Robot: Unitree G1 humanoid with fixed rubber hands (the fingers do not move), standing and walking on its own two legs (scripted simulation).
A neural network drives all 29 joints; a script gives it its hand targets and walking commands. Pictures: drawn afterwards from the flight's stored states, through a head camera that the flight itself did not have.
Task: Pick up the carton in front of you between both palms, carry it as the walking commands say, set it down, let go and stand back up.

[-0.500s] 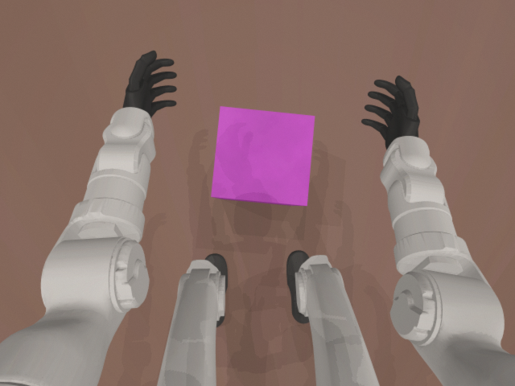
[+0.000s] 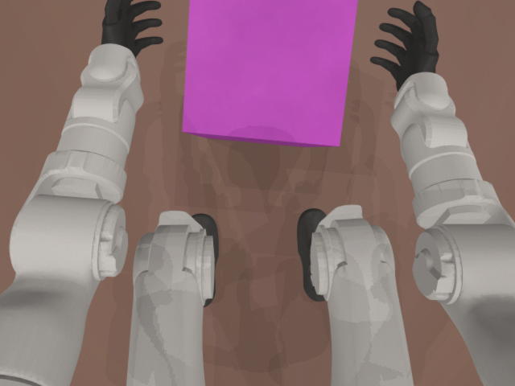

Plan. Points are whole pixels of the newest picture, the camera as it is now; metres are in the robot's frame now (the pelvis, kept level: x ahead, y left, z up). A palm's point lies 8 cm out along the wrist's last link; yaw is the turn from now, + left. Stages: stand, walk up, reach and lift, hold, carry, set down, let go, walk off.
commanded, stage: reach and lift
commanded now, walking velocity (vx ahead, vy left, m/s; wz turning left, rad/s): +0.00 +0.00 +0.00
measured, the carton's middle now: (263, 81) +0.51 -0.01 -0.28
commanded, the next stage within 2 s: none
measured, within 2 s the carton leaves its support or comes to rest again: leaves its support in 0.96 s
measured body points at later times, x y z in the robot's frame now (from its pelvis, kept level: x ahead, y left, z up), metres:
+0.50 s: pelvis +0.01 +0.00 -0.03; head +0.37 +0.02 +0.23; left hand +0.55 +0.17 -0.22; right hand +0.51 -0.19 -0.22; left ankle +0.12 +0.13 -0.37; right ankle +0.13 -0.13 -0.37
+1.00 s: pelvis +0.00 +0.00 -0.04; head +0.35 +0.02 +0.24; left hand +0.55 +0.14 -0.21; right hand +0.52 -0.16 -0.20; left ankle +0.12 +0.13 -0.37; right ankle +0.13 -0.13 -0.37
